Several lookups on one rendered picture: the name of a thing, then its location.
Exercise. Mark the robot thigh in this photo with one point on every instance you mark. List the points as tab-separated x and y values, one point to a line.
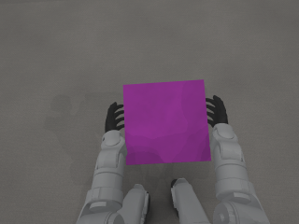
190	211
134	205

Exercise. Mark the left robot forearm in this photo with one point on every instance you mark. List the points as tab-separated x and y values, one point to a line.
105	194

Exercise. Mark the robot right thigh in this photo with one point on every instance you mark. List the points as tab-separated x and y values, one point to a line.
190	211

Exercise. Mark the right robot upper arm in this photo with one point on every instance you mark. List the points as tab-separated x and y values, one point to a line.
228	212

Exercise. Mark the carton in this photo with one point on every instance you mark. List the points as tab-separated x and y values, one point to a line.
166	122

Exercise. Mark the left robot upper arm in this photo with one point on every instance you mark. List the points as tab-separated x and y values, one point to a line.
110	217

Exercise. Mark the robot left thigh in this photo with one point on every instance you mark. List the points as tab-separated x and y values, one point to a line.
134	205

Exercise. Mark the robot right hand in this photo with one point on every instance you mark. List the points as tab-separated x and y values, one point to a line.
219	110

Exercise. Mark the right robot forearm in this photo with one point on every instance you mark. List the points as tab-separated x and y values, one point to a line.
230	167

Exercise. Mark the robot left hand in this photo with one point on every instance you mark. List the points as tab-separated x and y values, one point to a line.
111	121

